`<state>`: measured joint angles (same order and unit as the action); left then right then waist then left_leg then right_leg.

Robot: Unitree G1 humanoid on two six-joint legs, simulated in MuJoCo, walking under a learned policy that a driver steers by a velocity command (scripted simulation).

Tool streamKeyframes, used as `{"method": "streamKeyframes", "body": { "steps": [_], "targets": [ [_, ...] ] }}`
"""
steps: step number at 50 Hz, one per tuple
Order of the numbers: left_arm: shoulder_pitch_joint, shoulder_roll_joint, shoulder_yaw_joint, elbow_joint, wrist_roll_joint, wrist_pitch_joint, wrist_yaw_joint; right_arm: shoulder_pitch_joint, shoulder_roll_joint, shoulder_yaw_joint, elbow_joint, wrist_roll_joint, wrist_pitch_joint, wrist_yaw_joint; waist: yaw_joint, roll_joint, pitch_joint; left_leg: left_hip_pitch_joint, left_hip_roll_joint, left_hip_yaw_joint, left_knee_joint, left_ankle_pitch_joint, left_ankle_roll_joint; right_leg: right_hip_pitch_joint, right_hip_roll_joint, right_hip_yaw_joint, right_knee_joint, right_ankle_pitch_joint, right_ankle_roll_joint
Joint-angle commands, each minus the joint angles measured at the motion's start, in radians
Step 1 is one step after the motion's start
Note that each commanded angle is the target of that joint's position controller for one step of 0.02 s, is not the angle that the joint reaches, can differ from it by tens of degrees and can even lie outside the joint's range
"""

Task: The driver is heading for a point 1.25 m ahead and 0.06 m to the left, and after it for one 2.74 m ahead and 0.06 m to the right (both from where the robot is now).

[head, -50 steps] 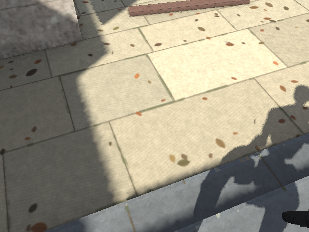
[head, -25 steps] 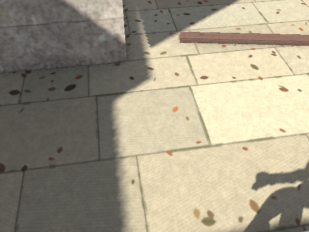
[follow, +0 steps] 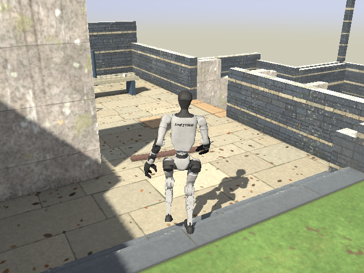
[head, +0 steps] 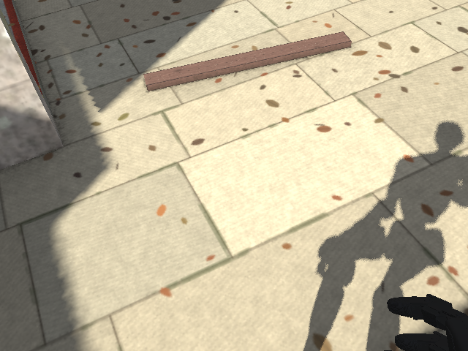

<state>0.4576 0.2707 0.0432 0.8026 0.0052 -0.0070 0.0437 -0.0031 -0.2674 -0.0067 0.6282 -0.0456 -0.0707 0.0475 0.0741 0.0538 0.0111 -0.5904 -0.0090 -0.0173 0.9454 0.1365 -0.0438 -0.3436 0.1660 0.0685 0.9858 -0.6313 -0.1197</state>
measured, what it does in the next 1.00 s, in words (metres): goes down: left foot 0.18 m lower, then right foot 0.04 m lower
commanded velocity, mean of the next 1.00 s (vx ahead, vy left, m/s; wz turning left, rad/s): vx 0.99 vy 0.00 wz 0.09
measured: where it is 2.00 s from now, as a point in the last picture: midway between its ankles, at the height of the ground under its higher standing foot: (297, 154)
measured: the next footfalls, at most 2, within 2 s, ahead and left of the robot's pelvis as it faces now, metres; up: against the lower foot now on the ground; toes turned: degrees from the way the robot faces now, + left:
left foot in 0.12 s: +0.11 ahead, +0.08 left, -0.18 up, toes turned -4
right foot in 0.44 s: +0.53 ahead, -0.31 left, -0.22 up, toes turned -20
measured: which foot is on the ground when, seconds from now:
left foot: up 0.00-0.10, down 0.12-0.50, up 0.52-0.84, down 0.86-1.00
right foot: down 0.00-0.08, up 0.10-0.42, down 0.44-0.48, up 0.50-0.54, down 0.56-0.86, up 0.88-1.00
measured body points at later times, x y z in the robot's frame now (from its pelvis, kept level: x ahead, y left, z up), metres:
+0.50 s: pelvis +0.41 -0.15 -0.22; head +0.45 -0.16 +0.23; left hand +0.70 -0.02 -0.31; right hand +0.17 -0.32 -0.33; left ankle +0.11 +0.09 -0.79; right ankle +0.54 -0.30 -0.90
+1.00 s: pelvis +0.88 -0.22 -0.33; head +0.89 -0.21 +0.12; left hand +1.08 +0.01 -0.41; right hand +0.94 -0.49 -0.46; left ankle +0.91 -0.20 -1.04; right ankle +0.85 -0.41 -0.91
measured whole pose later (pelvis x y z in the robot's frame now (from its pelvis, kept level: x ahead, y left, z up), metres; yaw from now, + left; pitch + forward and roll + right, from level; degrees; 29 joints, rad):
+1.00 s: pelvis +0.88 -0.22 -0.33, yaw +9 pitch -1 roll -1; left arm 0.03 0.19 0.01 0.71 0.05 -0.09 -0.01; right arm 0.34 -0.23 -0.07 0.90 -0.02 -0.01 -0.01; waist -0.06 -0.03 0.02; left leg -0.41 -0.16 0.02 0.78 -0.35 0.17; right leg -0.54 -0.07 0.08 1.48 -0.37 0.02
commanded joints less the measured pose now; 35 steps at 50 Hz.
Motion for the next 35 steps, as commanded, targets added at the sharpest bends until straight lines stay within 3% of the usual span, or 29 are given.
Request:
{"method": "streamKeyframes", "body": {
  "steps": [1, 3, 5, 6, 7, 8, 9, 10, 11, 12, 13, 14, 15, 17, 18, 20, 21, 22, 23, 24, 25, 26, 27, 28, 29, 30, 31, 32, 35],
  "targets": [
    [-0.179, 0.167, 0.048, -0.085, -0.018, -0.028, 0.012, 0.143, -0.035, -0.008, -0.002, 0.034, 0.007, 0.004, -0.101, -0.127, -0.032, 0.604, -0.059, 0.085, -0.221, 0.236, 0.003, -0.41, -0.096, 0.203, -0.219, 0.189, -0.074],
    [-0.192, 0.14, 0.049, -0.076, 0.004, -0.001, -0.003, 0.245, -0.017, -0.013, 0.025, 0.041, -0.012, -0.025, -0.133, -0.111, -0.033, 0.753, -0.06, 0.101, -0.377, 0.327, 0.025, -0.383, -0.066, 0.185, 0.013, 0.228, -0.062],
    [-0.395, 0.133, 0.053, -0.144, 0.003, 0.014, -0.042, 0.567, -0.07, -0.051, 0.115, 0.037, -0.014, -0.048, -0.353, 0.018, -0.088, 0.996, 0.137, -0.018, -0.648, 0.422, 0.153, -0.477, 0.0, 0.028, 0.653, 0.171, -0.041],
    [-0.367, 0.067, 0.035, -0.159, -0.003, 0.022, -0.047, 0.509, -0.068, -0.046, 0.112, 0.031, -0.014, -0.046, -0.277, 0.04, 0.015, 0.92, 0.239, -0.114, -0.798, 0.256, 0.168, -0.533, 0.027, -0.013, 0.866, 0.033, -0.059],
    [-0.275, -0.023, 0.007, -0.222, -0.03, 0.011, -0.042, 0.48, -0.082, -0.037, 0.091, -0.012, -0.032, -0.03, -0.138, 0.07, -0.052, 1.071, 0.334, -0.176, -0.333, 0.769, 0.148, -0.755, -0.046, 0.035, 0.994, -0.045, -0.061],
    [-0.188, -0.056, -0.016, -0.21, -0.019, 0.005, -0.02, 0.557, -0.092, -0.044, 0.121, -0.024, -0.043, -0.027, -0.118, 0.099, -0.105, 1.179, 0.422, -0.24, -0.258, 0.798, 0.201, -0.948, -0.094, 0.06, 1.054, -0.036, -0.077],
    [-0.223, 0.019, -0.004, -0.174, 0.017, -0.004, -0.007, 0.64, -0.084, -0.049, 0.148, 0.009, -0.06, -0.028, -0.143, -0.012, -0.043, 1.106, 0.378, -0.224, -0.359, 0.441, 0.224, -1.055, -0.109, 0.094, 0.93, 0.073, -0.069],
    [-0.27, 0.007, -0.006, -0.155, 0.044, -0.006, -0.007, 0.644, -0.061, -0.045, 0.181, 0.015, -0.065, -0.03, -0.133, -0.032, 0.019, 0.986, 0.322, -0.187, -0.368, 0.281, 0.21, -1.097, -0.11, 0.076, 0.932, 0.114, -0.059],
    [-0.379, 0.024, -0.016, -0.249, 0.08, -0.027, -0.011, 0.601, -0.157, -0.068, 0.191, 0.024, -0.075, -0.054, -0.104, 0.04, 0.057, 0.824, 0.49, -0.425, -0.498, -0.039, 0.283, -1.113, -0.202, 0.205, 0.706, 0.232, -0.006],
    [-0.438, 0.037, -0.025, -0.27, 0.051, -0.049, -0.029, 0.462, -0.079, -0.039, 0.188, 0.018, -0.079, -0.062, -0.034, -0.061, 0.241, 0.489, 0.415, -0.318, -0.668, -0.055, 0.247, -0.912, -0.25, 0.19, 0.274, 0.425, 0.045],
    [-0.447, 0.057, -0.021, -0.238, 0.059, -0.05, -0.056, 0.296, -0.094, -0.036, 0.163, 0.007, -0.083, -0.062, 0.006, 0.017, 0.301, 0.141, 0.379, -0.311, -0.69, -0.144, 0.257, -0.579, -0.288, 0.185, 0.062, 0.653, 0.063],
    [-0.419, 0.085, -0.001, -0.183, 0.054, -0.034, -0.078, 0.29, -0.125, -0.04, 0.18, 0.024, -0.084, -0.052, 0.02, -0.028, 0.266, -0.005, 0.342, -0.211, -0.747, -0.097, 0.252, -0.321, -0.267, 0.084, 0.122, 0.712, 0.052],
    [-0.333, 0.107, 0.019, -0.148, 0.056, -0.002, -0.098, 0.32, -0.208, -0.06, 0.206, 0.036, -0.09, -0.041, 0.051, 0.026, 0.208, 0.019, 0.376, -0.18, -0.774, -0.088, 0.252, -0.218, -0.269, 0.036, 0.255, 0.695, 0.028],
    [-0.509, 0.096, 0.017, -0.152, 0.044, -0.014, -0.098, 0.559, -0.107, -0.051, 0.304, 0.032, -0.085, -0.041, -0.104, -0.082, 0.293, 0.475, 0.244, -0.037, -0.655, -0.053, 0.202, -0.551, -0.278, 0.026, 0.07, 0.87, -0.022],
    [-0.606, 0.053, 0.002, -0.176, 0.053, -0.038, -0.092, 0.659, -0.104, -0.049, 0.345, 0.011, -0.077, -0.046, -0.163, -0.038, 0.308, 0.671, 0.238, -0.04, -0.633, -0.033, 0.203, -0.688, -0.276, -0.021, 0.002, 0.793, -0.049],
    [-0.609, 0.014, -0.013, -0.172, 0.061, -0.064, -0.09, 0.704, -0.117, -0.048, 0.376, -0.012, -0.063, -0.055, -0.15, 0.016, 0.24, 0.822, 0.252, -0.006, -0.522, 0.317, 0.184, -0.632, -0.267, -0.119, -0.049, 0.632, -0.087],
    [-0.601, -0.014, -0.031, -0.158, 0.045, -0.106, -0.098, 0.66, -0.031, -0.024, 0.368, -0.007, -0.05, -0.066, -0.148, -0.059, 0.196, 0.665, 0.119, 0.069, -0.432, 0.08, 0.142, -0.338, -0.263, -0.14, -0.41, 0.946, -0.059],
    [-0.481, -0.043, -0.026, -0.1, 0.043, -0.118, -0.109, 0.672, -0.009, -0.01, 0.368, 0.012, -0.027, -0.071, -0.126, -0.018, 0.055, 0.468, 0.149, 0.026, -0.302, -0.008, 0.153, 0.105, -0.226, -0.129, -0.408, 1.15, -0.004],
    [-0.338, 0.018, -0.003, -0.035, 0.034, -0.119, -0.096, 0.71, -0.005, -0.002, 0.367, 0.035, -0.021, -0.063, -0.094, -0.071, -0.039, 0.355, 0.114, 0.011, -0.131, -0.017, 0.15, 0.357, -0.184, -0.138, -0.375, 1.159, 0.022],
    [-0.194, 0.046, 0.013, 0.009, 0.062, -0.111, -0.09, 0.683, -0.025, -0.004, 0.38, 0.079, -0.025, -0.058, -0.009, -0.096, -0.119, 0.123, 0.081, 0.022, 0.119, -0.006, 0.133, 0.684, -0.195, -0.117, -0.401, 1.102, 0.02],
    [0.021, 0.098, 0.043, 0.067, 0.086, -0.094, -0.079, 0.481, -0.134, -0.032, 0.351, 0.081, -0.035, -0.071, 0.173, -0.161, -0.175, -0.087, 0.063, -0.007, 0.451, -0.283, 0.124, 0.957, -0.232, -0.074, -0.422, 1.032, 0.02],
    [-0.008, 0.089, 0.04, 0.085, 0.09, -0.09, -0.063, 0.469, -0.142, -0.041, 0.336, 0.085, -0.037, -0.076, 0.134, -0.206, -0.16, -0.173, 0.038, -0.002, 0.564, -0.63, 0.123, 0.922, -0.296, -0.015, -0.556, 1.088, 0.052],
    [0.011, 0.122, 0.053, 0.067, 0.105, -0.085, -0.056, 0.33, -0.218, -0.074, 0.352, 0.055, -0.03, -0.08, 0.199, -0.036, -0.027, -0.087, 0.027, -0.043, 0.646, -0.718, 0.148, 0.728, -0.309, -0.027, -0.591, 0.993, 0.065],
    [0.061, 0.181, 0.062, 0.083, 0.114, -0.09, -0.048, 0.289, -0.151, -0.075, 0.317, 0.054, -0.034, -0.079, 0.195, -0.002, 0.009, -0.075, 0.005, -0.108, 0.758, -0.776, 0.166, 0.647, -0.364, -0.013, -0.533, 1.109, 0.073],
    [0.122, 0.185, 0.046, 0.114, 0.11, -0.118, -0.054, 0.405, -0.028, -0.055, 0.27, 0.069, -0.051, -0.074, 0.084, -0.111, -0.064, -0.231, 0.071, -0.155, 0.652, -0.764, 0.193, 0.792, -0.482, 0.032, -0.353, 1.488, 0.127],
    [0.051, 0.189, 0.062, 0.124, 0.08, -0.121, -0.051, 0.569, 0.048, -0.035, 0.296, 0.087, -0.025, -0.083, -0.023, -0.199, -0.203, -0.345, 0.102, -0.105, 0.562, -0.58, 0.17, 0.839, -0.655, 0.236, -0.391, 1.129, -0.009],
    [-0.009, 0.118, 0.057, 0.112, 0.045, -0.134, -0.053, 0.501, 0.068, -0.027, 0.317, 0.033, -0.003, -0.086, -0.024, -0.147, -0.141, -0.254, 0.155, -0.083, 0.483, -0.469, 0.158, 0.566, -0.632, 0.21, -0.53, 0.757, -0.046],
    [-0.092, 0.016, 0.028, 0.105, 0.039, -0.144, -0.063, 0.439, 0.062, -0.042, 0.32, 0.02, 0.006, -0.071, -0.047, -0.035, -0.026, -0.151, 0.147, -0.082, 0.391, -0.428, 0.131, 0.359, -0.541, 0.064, -0.596, 0.766, 0.002],
    [-0.19, -0.004, 0.013, 0.097, -0.008, -0.144, -0.047, 0.37, 0.146, -0.018, 0.232, 0.012, 0.027, -0.04, -0.178, -0.185, 0.078, -0.119, 0.166, 0.015, 0.249, -0.272, 0.136, 0.139, -0.522, -0.242, -0.632, 1.056, 0.065]
  ]
}}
